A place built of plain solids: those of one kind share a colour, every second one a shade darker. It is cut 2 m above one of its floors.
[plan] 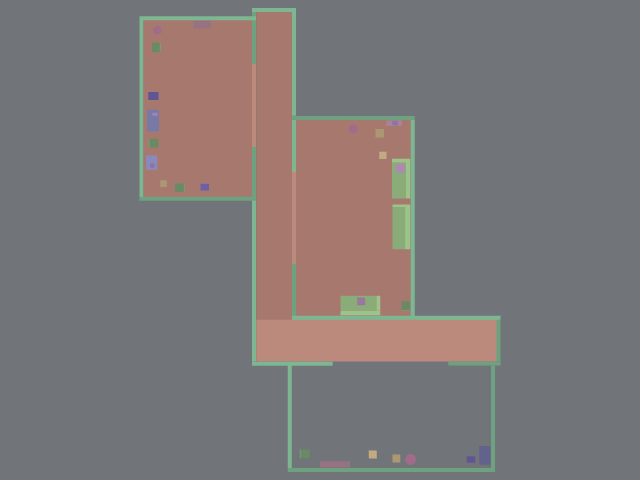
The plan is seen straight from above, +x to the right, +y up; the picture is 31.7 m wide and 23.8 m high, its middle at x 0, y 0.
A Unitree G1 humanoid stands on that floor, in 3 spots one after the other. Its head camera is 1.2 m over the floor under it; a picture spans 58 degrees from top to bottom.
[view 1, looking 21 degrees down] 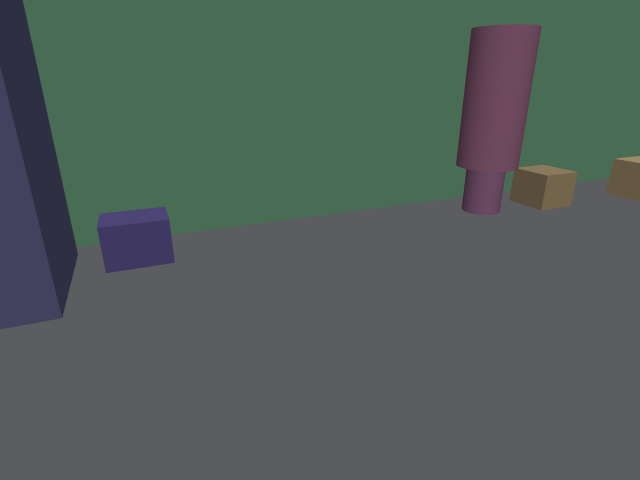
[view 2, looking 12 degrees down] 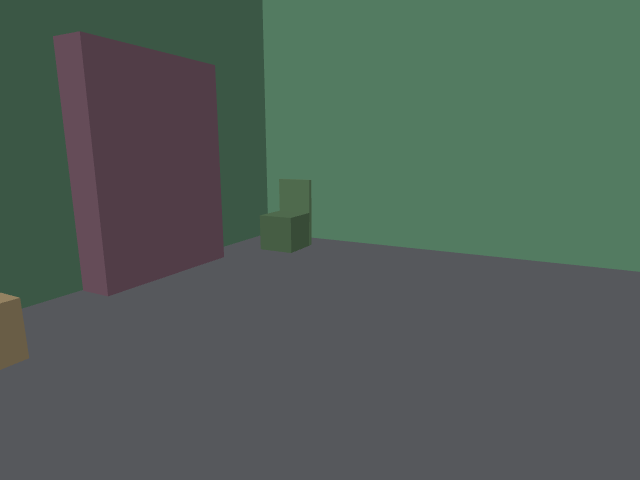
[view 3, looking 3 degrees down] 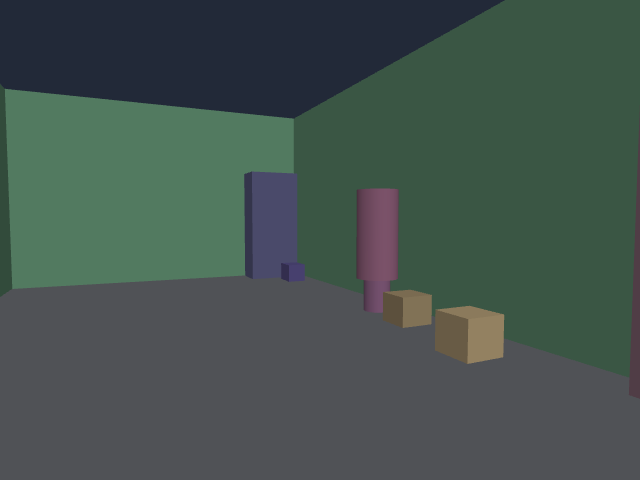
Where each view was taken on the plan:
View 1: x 7.42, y -7.86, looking -113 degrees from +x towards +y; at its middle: ground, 3.35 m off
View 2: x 3.72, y -7.86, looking -153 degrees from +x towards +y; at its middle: ground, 5.77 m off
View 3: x -0.24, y -7.86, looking -25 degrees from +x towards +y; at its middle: wall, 8.17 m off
